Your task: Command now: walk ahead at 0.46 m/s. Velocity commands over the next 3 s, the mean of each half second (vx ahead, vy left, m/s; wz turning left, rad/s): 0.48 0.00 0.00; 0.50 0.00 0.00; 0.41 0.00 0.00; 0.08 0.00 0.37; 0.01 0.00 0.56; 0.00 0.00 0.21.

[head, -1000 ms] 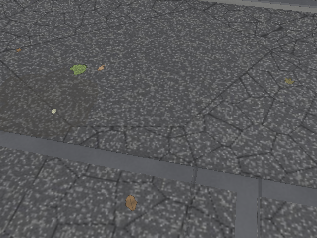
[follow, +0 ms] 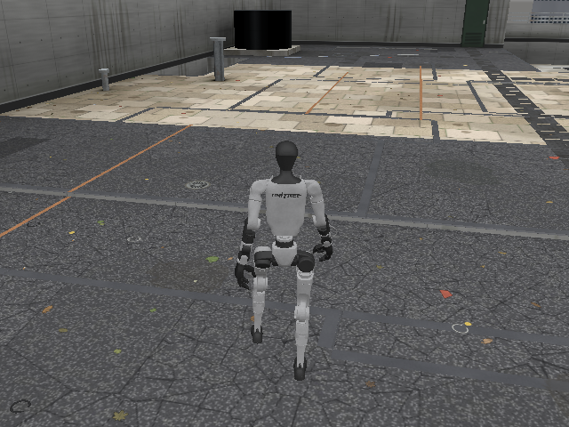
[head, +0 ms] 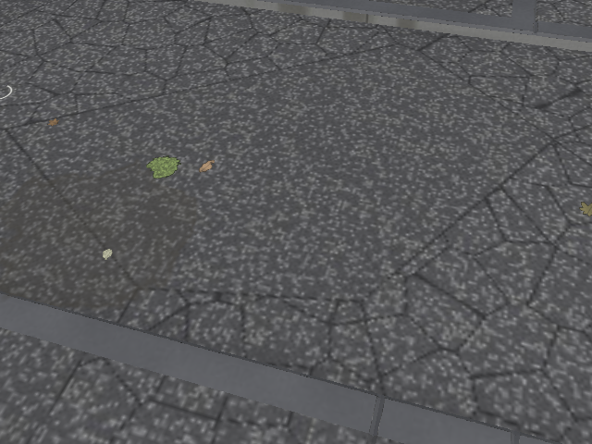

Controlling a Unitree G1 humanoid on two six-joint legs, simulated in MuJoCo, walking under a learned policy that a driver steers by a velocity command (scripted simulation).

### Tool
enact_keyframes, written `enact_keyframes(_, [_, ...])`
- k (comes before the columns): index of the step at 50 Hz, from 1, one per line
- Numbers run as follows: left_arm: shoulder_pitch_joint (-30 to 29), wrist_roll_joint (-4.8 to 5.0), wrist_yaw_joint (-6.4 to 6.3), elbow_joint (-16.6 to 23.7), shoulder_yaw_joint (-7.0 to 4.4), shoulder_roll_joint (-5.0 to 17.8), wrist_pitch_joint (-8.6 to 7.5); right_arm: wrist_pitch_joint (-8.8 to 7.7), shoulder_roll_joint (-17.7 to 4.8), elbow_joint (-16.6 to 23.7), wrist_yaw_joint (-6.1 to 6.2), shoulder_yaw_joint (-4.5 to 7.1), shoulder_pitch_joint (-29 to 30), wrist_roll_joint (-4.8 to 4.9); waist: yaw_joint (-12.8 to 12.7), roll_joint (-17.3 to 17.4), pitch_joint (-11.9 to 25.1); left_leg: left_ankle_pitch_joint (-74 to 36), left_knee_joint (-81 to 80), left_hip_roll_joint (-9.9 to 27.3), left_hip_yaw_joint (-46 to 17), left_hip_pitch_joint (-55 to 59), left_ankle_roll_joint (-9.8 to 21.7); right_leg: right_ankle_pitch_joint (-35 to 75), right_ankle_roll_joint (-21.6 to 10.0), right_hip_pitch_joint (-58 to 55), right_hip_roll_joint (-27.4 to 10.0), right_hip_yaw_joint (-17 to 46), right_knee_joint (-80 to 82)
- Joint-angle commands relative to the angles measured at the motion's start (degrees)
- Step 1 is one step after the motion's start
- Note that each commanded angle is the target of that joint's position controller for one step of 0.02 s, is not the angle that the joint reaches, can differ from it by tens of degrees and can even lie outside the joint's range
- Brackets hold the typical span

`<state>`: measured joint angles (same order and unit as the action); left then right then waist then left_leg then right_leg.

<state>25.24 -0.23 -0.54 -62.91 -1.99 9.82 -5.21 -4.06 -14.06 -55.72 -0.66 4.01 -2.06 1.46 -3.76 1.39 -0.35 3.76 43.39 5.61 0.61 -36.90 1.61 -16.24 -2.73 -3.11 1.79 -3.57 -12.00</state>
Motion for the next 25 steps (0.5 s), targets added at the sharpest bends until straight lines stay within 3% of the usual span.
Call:
enact_keyframes(1, [2.3,0.46,-0.64,1.7,-1.99,10.1,-0.45,-0.53,-0.9,5.2,-0.76,-0.65,9.6,0.17,-0.2,-6.0,-7.9,-5.0,-7.1,-1.8,2.2,-1.2,0.2,18.8,-7.8,5.4,-14.3,6.8,6.5])
enact_keyframes(4, [2.9,1.01,-0.68,1.2,-2.46,10.1,-0.04,-1.0,-1.9,6.8,-1.67,-0.71,12.0,0.35,0.5,-5.9,-8.6,-3.7,-10.7,-1.8,1.4,-1.5,2.4,22.2,-7.2,0.3,-16.6,5.9,4.5])
enact_keyframes(6, [1.3,1.03,-0.77,1.6,-2.97,11.3,0.38,-1.39,-3.8,6.9,-2.07,0.05,9.7,0.38,3.0,-6.9,-5.9,-0.8,-12.2,-3.6,2.4,4.2,4.1,34.3,-6.1,-2.3,-17.3,4.9,-0.1])
enact_keyframes(7, [0.5,0.99,-0.81,1.9,-3.27,12.1,0.67,-1.47,-5.4,6.1,-2.0,0.89,5.8,0.3,5.3,-8.3,-2.6,0.6,-11.8,-5.6,3.8,10.6,5.0,45.0,-5.5,-2.9,-17.2,4.2,-4.9])
enact_keyframes(8, [-0.7,0.9,-0.81,2.3,-3.16,11.9,1.1,-1.38,-7.5,3.6,-1.73,2.21,-2.8,0.3,9.8,-8.6,2.2,0.8,-12.1,-7.6,5.2,21.5,6.3,52.4,-4.2,-1.0,-15.2,2.3,-14.8])
enact_keyframes(9, [-1.6,0.54,-0.69,3.1,-2.7,11.1,1.25,-1.11,-10.2,0.7,-1.27,3.56,-13.3,0.19,14.1,-7.8,8.2,1.0,-10.7,-4.6,1.3,37.7,8.4,46.6,-2.2,8.6,-12.6,1.1,-28.6])
enact_keyframes(10, [4.1,0.38,-0.05,4.1,-1.13,5.1,0.58,-0.78,-15.2,-0.9,-0.74,4.71,-22.2,-1.36,12.3,4.7,18.0,13.0,-14.1,11.1,-24.4,59.1,16.5,19.5,1.5,30.2,-3.7,0.1,-52.5])
enact_keyframes(11, [3.8,1.37,0.43,3.8,-0.35,3.1,-1.13,-0.67,-12.9,-1.3,-0.94,3.44,-22.2,-1.13,11.3,11.3,23.4,20.4,-26.8,17.4,-45.5,61.2,19.3,-15.0,1.5,38.3,1.7,8.7,-65.6])
enact_keyframes(12, [-1.6,3.09,0.6,5.7,-1.68,7.4,-2.22,-1.13,-9.7,-0.8,-1.22,2.33,-16.6,-0.44,10.6,9.1,14.6,22.9,-28.7,15.2,-39.7,54.3,16.3,-13.4,0.2,44.5,-1.8,11.2,-70.3])
enact_keyframes(13, [-6.0,3.62,0.33,7.2,-2.04,9.2,-2.67,-1.49,-6.8,0.6,-1.27,1.45,-11.2,-0.44,9.0,5.1,8.0,19.5,-29.3,13.4,-30.3,44.9,14.1,-8.8,-0.8,45.3,-5.1,9.0,-69.2])
enact_keyframes(14, [-7.8,2.91,-0.27,7.7,-2.51,9.4,-2.58,-2.02,-4.9,1.2,-1.6,0.81,-6.9,-1.15,6.5,0.9,3.9,14.2,-31.0,11.3,-23.6,35.1,12.6,-3.7,-1.1,42.5,-8.0,7.9,-64.9])
enact_keyframes(15, [-7.0,2.02,-0.82,7.4,-3.15,9.2,-1.75,-2.55,-3.0,1.2,-1.85,0.2,-4.8,-1.82,4.2,1.4,2.6,10.4,-32.3,8.9,-18.6,28.7,11.2,-0.9,-1.4,38.3,-10.1,8.2,-61.3])
enact_keyframes(16, [-5.0,1.82,-0.98,7.1,-3.15,7.8,-0.77,-2.62,-2.3,0.8,-2.0,-0.08,-4.6,-2.08,2.7,2.7,2.2,9.5,-33.7,7.6,-15.8,24.9,11.1,0.3,-1.5,35.2,-10.9,8.4,-59.5])
enact_keyframes(18, [-5.0,1.67,-1.21,7.6,-3.13,6.4,0.48,-2.58,-3.6,-0.2,-1.43,0.0,-6.7,-1.91,1.9,3.0,0.3,8.5,-36.3,6.8,-12.7,21.1,11.9,1.2,-0.8,34.8,-11.8,7.7,-55.4])
enact_keyframes(20, [-10.0,1.16,-1.38,9.8,-3.47,7.6,0.85,-2.61,-5.8,-0.8,-0.32,0.32,-9.5,-1.93,2.5,1.9,-2.0,7.0,-38.2,6.9,-11.4,21.5,12.6,6.2,0.8,39.7,-12.3,7.4,-49.5])
enact_keyframes(25, [-20.9,0.6,-0.31,13.4,-3.21,7.0,0.11,-2.14,-7.0,-1.6,1.22,0.32,-15.5,-1.42,5.4,1.0,-3.0,-1.5,-37.9,5.0,-6.2,27.1,10.1,22.2,2.0,43.5,-10.5,5.7,-30.7])
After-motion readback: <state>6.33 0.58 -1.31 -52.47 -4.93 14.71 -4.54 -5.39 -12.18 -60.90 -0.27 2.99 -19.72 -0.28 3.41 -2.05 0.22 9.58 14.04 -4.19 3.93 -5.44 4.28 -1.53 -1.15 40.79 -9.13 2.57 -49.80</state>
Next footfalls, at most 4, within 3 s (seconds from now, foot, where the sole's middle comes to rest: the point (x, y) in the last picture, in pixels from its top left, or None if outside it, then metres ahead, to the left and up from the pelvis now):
0.18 left None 0.30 0.14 -0.78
0.74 right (378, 407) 0.60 -0.09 -0.78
1.30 left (279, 302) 0.90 0.16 -0.83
1.78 right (350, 264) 1.04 -0.03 -0.83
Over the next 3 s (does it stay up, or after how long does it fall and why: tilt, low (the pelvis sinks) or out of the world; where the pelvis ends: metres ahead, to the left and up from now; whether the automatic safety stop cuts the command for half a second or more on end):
stays up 0.95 0.10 -0.06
